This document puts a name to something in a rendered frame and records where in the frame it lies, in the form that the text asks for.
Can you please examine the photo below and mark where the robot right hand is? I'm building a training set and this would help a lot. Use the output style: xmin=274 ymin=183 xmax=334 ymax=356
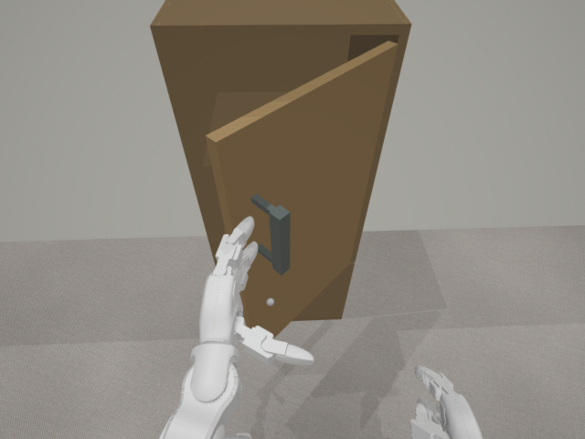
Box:
xmin=410 ymin=365 xmax=483 ymax=439

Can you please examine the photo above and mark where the robot left forearm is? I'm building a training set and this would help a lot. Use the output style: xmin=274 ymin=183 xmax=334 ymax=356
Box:
xmin=158 ymin=341 xmax=242 ymax=439

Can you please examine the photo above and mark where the robot left hand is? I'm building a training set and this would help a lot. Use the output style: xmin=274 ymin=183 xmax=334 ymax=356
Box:
xmin=199 ymin=216 xmax=314 ymax=366

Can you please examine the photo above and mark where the cupboard door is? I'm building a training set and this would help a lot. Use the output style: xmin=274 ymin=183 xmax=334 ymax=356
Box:
xmin=206 ymin=41 xmax=398 ymax=338

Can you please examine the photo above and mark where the handle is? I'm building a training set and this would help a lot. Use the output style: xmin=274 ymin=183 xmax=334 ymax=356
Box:
xmin=251 ymin=194 xmax=290 ymax=275

